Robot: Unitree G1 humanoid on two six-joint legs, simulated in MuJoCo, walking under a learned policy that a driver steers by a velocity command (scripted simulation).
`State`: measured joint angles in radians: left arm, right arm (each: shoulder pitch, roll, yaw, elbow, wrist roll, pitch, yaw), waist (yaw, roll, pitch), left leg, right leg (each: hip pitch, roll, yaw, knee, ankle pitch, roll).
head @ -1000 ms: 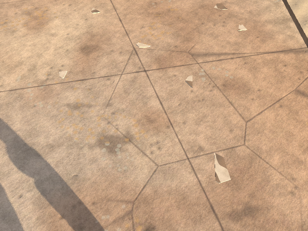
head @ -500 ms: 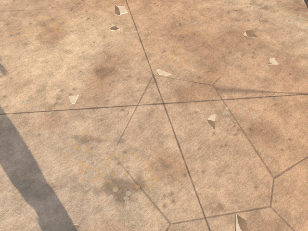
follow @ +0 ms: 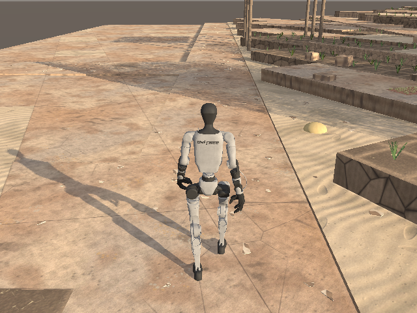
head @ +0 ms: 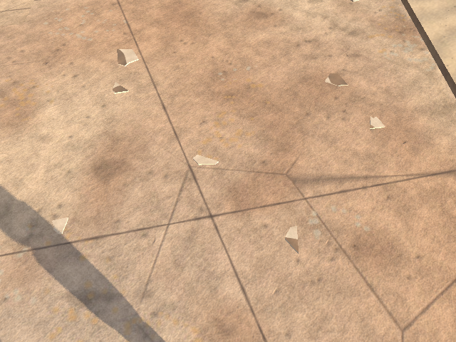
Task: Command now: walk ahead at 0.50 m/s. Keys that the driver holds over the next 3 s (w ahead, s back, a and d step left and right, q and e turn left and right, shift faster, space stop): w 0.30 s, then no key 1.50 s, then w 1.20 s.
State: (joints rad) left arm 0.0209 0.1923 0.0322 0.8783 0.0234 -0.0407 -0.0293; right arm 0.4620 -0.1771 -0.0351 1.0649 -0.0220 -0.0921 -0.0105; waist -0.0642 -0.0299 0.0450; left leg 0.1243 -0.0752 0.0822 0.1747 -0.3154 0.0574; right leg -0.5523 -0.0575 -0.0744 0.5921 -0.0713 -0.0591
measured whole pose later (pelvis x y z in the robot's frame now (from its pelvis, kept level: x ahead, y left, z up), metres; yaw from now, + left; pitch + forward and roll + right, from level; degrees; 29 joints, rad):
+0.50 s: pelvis +0.26 -0.02 +0.01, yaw +0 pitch +0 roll -1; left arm 0.41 0.16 0.02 1.06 0.02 -0.09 0.01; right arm 0.09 -0.19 -0.03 0.93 -0.02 -0.04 0.01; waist 0.05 0.04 0.06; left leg -0.54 0.05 0.06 0.62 -0.04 0.04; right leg 0.03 0.08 -0.10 0.25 -0.28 -0.07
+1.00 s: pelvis +0.34 -0.01 +0.01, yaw +0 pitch -1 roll +0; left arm 0.31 0.14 0.00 1.12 0.01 0.00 0.04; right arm 0.25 -0.18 -0.02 1.06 0.00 0.00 -0.02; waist -0.01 0.01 0.00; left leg -0.25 -0.04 0.09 0.38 -0.11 0.07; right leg -0.17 -0.01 0.00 0.44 -0.25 0.01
